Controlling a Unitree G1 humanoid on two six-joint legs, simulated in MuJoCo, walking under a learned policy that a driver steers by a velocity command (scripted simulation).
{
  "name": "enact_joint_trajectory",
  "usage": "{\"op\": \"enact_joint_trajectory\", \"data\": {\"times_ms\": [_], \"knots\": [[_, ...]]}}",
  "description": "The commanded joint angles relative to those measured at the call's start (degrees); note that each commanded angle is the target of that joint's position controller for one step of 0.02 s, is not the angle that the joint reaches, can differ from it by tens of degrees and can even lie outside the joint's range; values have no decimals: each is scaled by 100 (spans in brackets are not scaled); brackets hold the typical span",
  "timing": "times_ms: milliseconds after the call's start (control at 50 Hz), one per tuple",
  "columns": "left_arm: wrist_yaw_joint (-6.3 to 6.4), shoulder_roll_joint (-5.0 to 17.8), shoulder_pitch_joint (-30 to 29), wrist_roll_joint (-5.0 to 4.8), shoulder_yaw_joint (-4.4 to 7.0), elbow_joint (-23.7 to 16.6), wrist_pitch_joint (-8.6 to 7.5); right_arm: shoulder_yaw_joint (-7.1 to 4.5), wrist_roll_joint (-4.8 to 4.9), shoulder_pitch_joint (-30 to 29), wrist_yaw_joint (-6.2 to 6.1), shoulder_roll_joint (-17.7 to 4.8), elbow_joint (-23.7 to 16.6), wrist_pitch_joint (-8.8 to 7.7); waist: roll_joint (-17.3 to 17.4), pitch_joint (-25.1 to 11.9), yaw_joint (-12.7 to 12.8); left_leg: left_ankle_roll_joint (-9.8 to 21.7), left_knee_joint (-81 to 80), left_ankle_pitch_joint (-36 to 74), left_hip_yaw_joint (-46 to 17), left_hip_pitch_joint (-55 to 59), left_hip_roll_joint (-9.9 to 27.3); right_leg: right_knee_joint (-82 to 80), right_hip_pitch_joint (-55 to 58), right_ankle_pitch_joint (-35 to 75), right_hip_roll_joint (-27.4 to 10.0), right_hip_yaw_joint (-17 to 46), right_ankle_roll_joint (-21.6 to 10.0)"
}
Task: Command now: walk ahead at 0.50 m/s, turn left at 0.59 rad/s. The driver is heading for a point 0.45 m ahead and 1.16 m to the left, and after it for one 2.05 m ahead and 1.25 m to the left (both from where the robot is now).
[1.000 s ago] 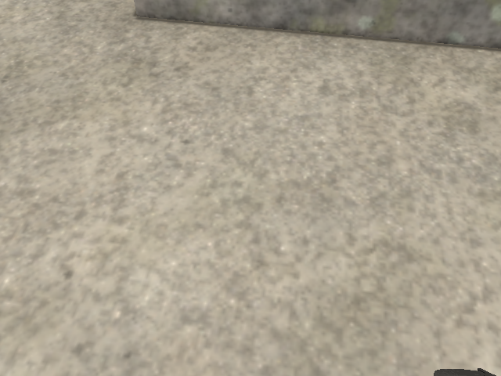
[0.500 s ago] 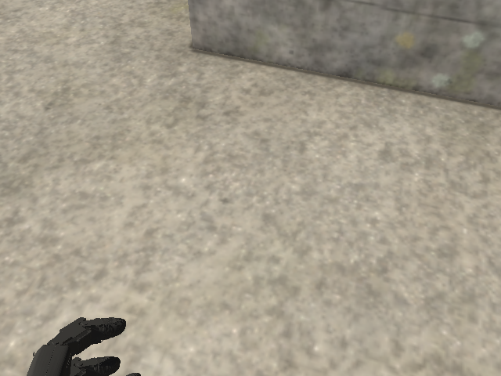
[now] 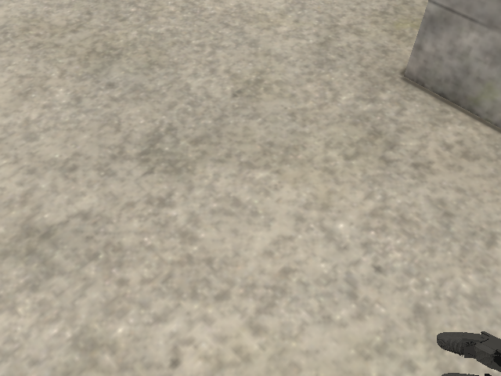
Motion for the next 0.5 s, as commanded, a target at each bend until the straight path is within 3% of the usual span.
{"op": "enact_joint_trajectory", "data": {"times_ms": [20, 40, 60, 80, 100, 120, 160, 200, 300, 340, 400, 440, 460, 480, 500], "knots": [[-43, 63, 324, 255, -145, -880, -239, -635, 31, 1928, -154, -2033, 29, -29, 1516, -2088, -567, 1762, -1019, -846, -4303, 5355, 1747, 4670, -4270, -654, 582, 903, -141], [-122, 641, -400, 40, -45, -913, -427, -497, 13, 2168, -128, -1463, -59, -93, 755, -2425, -1129, 1688, -1651, -1435, -4830, 5419, 1836, 5110, -4860, -530, 453, 1898, -234], [-150, 799, -851, -126, -4, -1069, -507, -407, -31, 1961, -117, -1206, 18, -160, 558, -1535, -1104, 1425, -1720, -996, -3990, 4771, 1667, 4931, -5196, 33, 239, 1825, -337], [-108, 706, -891, -34, -40, -1050, -538, -356, -17, 1608, -126, -1069, -7, -185, 56, -1084, -831, 1241, -1720, -432, -3351, 3890, 1418, 4437, -4909, 513, 6, 1812, -355], [-68, 725, -869, 113, -10, -997, -518, -301, -40, 1233, -138, -911, -71, -179, -25, -767, -587, 1118, -1779, 225, -2839, 3104, 1202, 3974, -4502, 753, -138, 1789, -296], [-72, 757, -743, 155, 20, -978, -451, -257, -113, 1022, -159, -820, -153, -182, 112, -672, -378, 1094, -1907, 663, -2586, 2578, 1068, 3778, -4101, 917, -231, 1829, -255], [-69, 633, -655, 198, 8, -951, -328, -257, -105, 926, -200, -825, -121, -212, 146, -579, -242, 1150, -2078, 1172, -2315, 2035, 947, 3393, -3822, 1053, -205, 1728, -99], [-49, 481, -892, 234, -40, -1022, -261, -284, -84, 1055, -275, -928, -12, -228, 112, -434, -272, 1129, -2148, 1423, -1998, 1691, 802, 2843, -3824, 1493, -111, 1642, 57], [-135, 233, -2005, 171, -163, -1276, -303, -318, -2, 1488, -386, -1031, 238, -164, 294, -235, -702, 718, -2015, 661, -1717, 1461, 435, 769, -3340, 3186, 305, 1600, 104], [-186, 309, -2274, 107, -145, -1369, -343, -331, 26, 1695, -393, -1066, 349, -143, 345, -201, -805, 669, -1887, 395, -1976, 1599, 544, 402, -3161, 3291, 418, 1660, 59], [-233, 520, -2260, 79, -52, -1412, -400, -319, 42, 1789, -415, -997, 437, -95, 481, -213, -731, 559, -1429, 189, -2501, 2096, 729, -12, -2972, 2794, 478, 1817, -105], [-217, 615, -1801, 72, 30, -1316, -443, -315, 28, 1670, -420, -944, 425, -55, 655, -304, -460, 423, -1024, 390, -2684, 2183, 681, -253, -2361, 2413, 516, 1718, -301], [-180, 747, -1283, 117, 114, -1208, -466, -254, 8, 1629, -411, -768, 387, -55, 608, -620, -200, 253, -460, 639, -2527, 2042, 416, -393, -1512, 2436, 399, 1721, -476], [-128, 1037, -454, 215, 201, -1148, -483, -128, -68, 1612, -391, -439, 275, -77, 97, -1385, 157, 31, 1035, 71, -2092, 1409, 82, -264, -79, 2260, -498, 2527, -845], [-138, 1471, 112, 273, 317, -941, -398, -24, 86, 2382, -395, -131, 126, -122, -1802, -2155, -117, -382, 2925, -2389, -1288, -627, -698, -723, 1815, 995, -1783, 5094, -1776]]}}
Keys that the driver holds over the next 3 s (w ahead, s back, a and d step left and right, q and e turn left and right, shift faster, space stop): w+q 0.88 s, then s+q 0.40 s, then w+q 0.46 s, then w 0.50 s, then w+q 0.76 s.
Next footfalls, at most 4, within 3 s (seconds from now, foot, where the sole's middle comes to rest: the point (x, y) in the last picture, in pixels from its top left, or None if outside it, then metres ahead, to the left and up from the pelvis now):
0.48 right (304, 370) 0.46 -0.07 -0.75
0.98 left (169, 309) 0.60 0.29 -0.75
1.50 right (245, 273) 0.72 0.09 -0.75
1.98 left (102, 307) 0.59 0.47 -0.75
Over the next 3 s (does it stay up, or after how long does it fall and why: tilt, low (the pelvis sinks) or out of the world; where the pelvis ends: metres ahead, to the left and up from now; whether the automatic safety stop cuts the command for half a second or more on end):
stays up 0.79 0.84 0.00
